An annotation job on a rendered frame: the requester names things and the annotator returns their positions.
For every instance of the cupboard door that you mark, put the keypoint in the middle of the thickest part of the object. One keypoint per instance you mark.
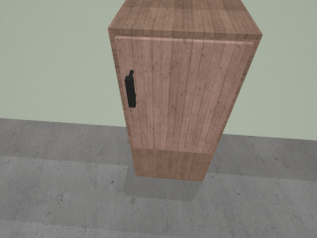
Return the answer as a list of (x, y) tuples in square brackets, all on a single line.
[(184, 89)]

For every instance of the handle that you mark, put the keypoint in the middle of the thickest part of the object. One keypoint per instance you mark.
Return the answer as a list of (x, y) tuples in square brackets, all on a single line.
[(130, 89)]

